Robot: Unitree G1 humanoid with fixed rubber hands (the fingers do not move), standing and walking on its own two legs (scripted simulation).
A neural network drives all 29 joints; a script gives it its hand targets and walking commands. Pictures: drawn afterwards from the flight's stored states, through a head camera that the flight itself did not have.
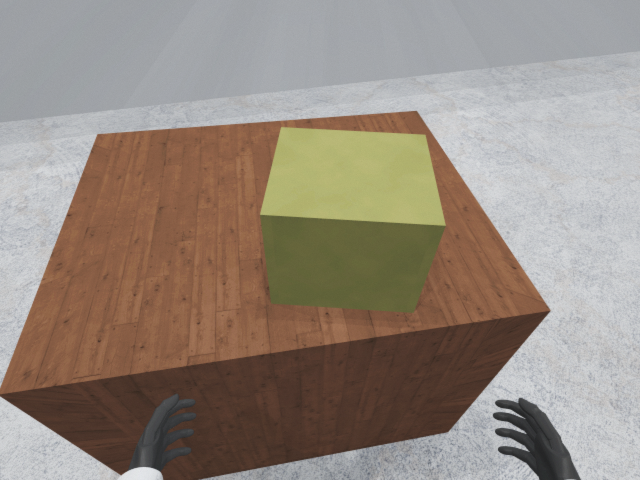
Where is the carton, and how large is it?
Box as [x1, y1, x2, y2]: [260, 127, 445, 312]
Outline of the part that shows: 281,127 260,213 271,303 413,312 445,226 425,135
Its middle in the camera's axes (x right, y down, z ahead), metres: +0.05 -0.03 +0.66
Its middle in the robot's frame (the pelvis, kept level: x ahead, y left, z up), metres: +0.53 +0.01 +0.01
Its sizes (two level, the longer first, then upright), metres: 0.245 0.216 0.213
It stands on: a pedestal, 0.68 m high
